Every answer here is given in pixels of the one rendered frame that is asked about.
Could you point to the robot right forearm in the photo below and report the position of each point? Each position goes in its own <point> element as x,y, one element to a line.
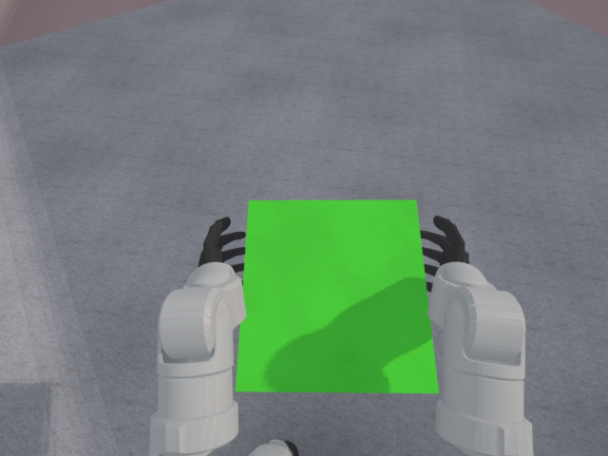
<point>481,410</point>

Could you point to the right robot hand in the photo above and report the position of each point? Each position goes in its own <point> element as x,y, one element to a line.
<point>453,246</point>

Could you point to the left robot hand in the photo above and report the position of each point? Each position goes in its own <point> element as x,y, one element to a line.
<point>214,242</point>

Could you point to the carton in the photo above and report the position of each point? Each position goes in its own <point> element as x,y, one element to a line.
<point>336,299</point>

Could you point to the left robot shin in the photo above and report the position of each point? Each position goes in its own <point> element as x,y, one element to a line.
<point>279,443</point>

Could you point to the robot left forearm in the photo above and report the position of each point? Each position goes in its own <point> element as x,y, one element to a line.
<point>196,411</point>

